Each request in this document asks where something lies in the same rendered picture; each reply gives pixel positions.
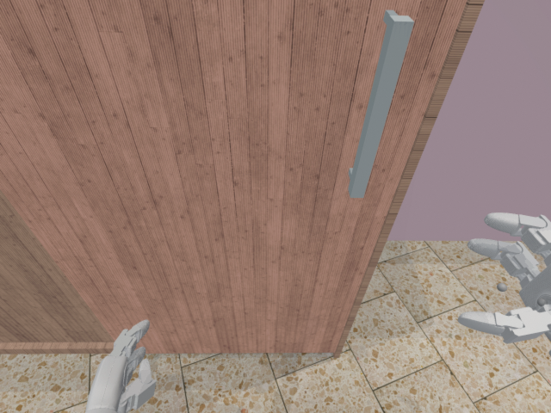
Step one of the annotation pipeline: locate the left robot hand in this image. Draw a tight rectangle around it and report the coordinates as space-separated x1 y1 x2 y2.
85 319 156 413

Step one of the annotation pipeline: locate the handle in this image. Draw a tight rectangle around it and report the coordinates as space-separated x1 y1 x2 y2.
348 10 414 198

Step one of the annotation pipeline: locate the right robot hand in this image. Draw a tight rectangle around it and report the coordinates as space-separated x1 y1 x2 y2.
458 213 551 344

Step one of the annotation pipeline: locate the wardrobe door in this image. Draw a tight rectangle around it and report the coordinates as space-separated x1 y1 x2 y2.
0 189 115 342
0 0 467 354

